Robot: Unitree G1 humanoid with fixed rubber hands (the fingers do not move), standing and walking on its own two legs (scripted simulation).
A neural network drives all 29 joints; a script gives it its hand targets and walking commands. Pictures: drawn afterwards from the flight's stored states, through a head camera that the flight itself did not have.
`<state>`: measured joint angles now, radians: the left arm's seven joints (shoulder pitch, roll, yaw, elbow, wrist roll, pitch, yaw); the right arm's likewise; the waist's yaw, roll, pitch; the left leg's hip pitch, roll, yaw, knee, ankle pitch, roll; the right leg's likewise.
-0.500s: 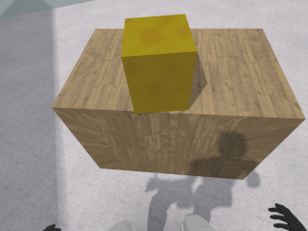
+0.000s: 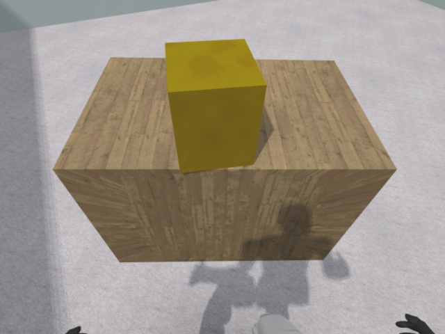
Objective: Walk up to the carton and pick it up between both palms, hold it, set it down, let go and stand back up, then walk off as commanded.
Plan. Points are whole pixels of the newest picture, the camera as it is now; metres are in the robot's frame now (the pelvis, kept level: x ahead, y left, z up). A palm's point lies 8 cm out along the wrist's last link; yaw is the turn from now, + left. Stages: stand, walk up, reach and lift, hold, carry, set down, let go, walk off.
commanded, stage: walk up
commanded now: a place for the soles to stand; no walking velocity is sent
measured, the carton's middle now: (211, 107) +0.63 +0.04 +0.04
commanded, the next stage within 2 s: none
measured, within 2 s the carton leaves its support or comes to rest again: neither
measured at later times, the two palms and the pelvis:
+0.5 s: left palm out of the picture +0.14 +0.30 -0.09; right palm out of the picture +0.03 -0.34 -0.06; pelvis +0.00 +0.00 +0.00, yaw -6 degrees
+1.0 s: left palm (79, 312) +0.19 +0.29 -0.08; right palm out of the picture +0.06 -0.34 -0.08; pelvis +0.04 -0.01 +0.00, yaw -9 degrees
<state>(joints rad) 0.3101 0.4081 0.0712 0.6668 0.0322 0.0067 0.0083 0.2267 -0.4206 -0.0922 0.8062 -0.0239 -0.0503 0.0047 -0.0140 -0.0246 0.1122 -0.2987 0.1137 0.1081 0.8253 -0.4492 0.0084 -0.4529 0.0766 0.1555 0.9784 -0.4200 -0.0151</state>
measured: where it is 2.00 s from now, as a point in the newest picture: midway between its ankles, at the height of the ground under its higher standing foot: outside the picture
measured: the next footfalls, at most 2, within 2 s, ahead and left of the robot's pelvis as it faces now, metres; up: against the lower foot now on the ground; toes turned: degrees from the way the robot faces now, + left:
right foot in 0.10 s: +0.11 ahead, -0.15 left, +0.00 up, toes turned +5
right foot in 0.66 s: +0.10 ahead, -0.17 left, +0.00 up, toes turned -2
